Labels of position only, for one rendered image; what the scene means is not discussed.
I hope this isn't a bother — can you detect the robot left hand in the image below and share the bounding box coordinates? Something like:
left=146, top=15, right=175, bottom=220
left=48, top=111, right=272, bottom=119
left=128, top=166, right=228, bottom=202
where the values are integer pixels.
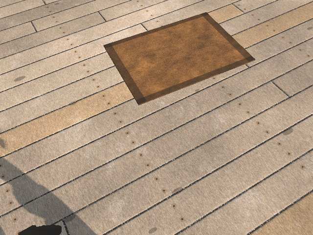
left=19, top=224, right=62, bottom=235

